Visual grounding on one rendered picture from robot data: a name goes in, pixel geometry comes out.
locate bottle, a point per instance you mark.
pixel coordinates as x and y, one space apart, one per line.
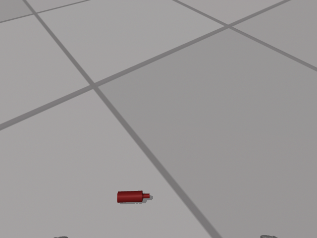
131 196

